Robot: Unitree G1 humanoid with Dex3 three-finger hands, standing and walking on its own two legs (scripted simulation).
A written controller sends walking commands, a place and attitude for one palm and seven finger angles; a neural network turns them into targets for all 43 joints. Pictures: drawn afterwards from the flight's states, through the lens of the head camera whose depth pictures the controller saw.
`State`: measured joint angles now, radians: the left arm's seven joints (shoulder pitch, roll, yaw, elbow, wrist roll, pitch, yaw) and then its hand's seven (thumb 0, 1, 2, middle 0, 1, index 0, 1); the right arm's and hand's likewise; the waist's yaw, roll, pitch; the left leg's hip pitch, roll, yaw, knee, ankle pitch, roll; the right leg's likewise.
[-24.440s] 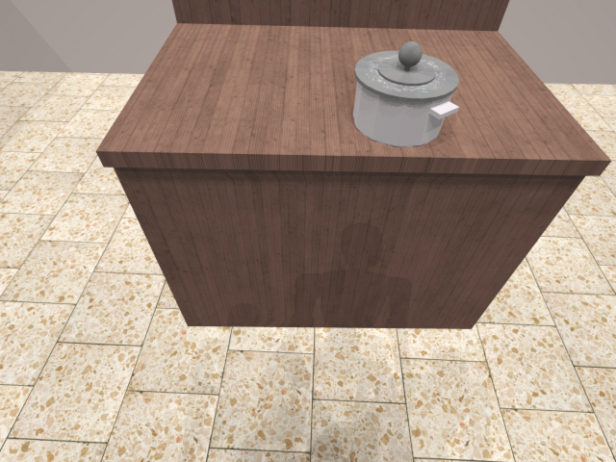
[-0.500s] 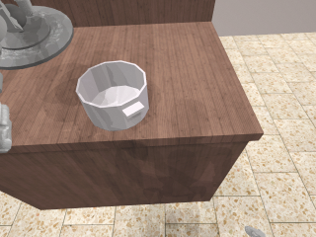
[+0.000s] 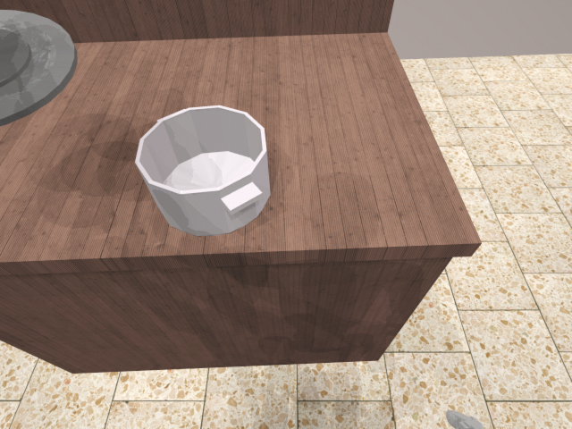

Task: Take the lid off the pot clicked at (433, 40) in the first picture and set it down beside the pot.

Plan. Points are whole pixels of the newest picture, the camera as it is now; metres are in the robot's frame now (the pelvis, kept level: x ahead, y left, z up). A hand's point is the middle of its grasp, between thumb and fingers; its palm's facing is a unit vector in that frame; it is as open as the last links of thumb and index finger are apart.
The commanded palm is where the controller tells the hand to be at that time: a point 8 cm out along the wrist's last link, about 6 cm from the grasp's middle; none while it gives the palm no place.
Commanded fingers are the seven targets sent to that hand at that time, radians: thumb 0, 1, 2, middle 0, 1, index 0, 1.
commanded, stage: move the lid sideways beside the pot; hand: left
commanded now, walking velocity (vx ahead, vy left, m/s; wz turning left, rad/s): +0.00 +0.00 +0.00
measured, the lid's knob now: out of the picture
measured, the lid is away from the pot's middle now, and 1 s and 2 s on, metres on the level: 0.22 0.24 0.23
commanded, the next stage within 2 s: lower the lid onto the table in 0.26 s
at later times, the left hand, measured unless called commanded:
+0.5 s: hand out of the picture +0.43 +0.35 +0.31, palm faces -0.16 -0.14 -0.98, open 7.4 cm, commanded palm +0.44 +0.35 +0.38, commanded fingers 0.00 0.66 0.99 -0.91 -0.99 -0.88 -1.02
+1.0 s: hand out of the picture +0.45 +0.36 +0.28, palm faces -0.19 -0.16 -0.97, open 7.4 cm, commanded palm +0.44 +0.35 +0.35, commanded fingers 0.00 0.66 0.99 -0.91 -0.99 -0.88 -1.02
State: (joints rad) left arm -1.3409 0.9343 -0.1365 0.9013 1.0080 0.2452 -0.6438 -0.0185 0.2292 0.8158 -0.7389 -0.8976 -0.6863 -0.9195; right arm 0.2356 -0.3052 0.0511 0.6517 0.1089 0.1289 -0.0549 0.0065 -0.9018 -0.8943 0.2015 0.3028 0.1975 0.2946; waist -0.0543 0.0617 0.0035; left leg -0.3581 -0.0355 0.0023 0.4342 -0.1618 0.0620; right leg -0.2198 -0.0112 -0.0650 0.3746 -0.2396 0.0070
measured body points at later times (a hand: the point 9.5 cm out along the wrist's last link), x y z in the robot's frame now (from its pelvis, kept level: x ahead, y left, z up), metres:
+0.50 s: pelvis +0.00 +0.00 +0.00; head +0.05 -0.01 +0.45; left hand +0.43 +0.35 +0.37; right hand +0.07 -0.27 -0.13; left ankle +0.03 +0.08 -0.74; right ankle -0.04 -0.13 -0.74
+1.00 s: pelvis +0.01 +0.00 +0.00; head +0.06 -0.01 +0.45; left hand +0.45 +0.36 +0.33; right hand +0.07 -0.27 -0.13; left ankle +0.03 +0.08 -0.74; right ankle -0.03 -0.13 -0.74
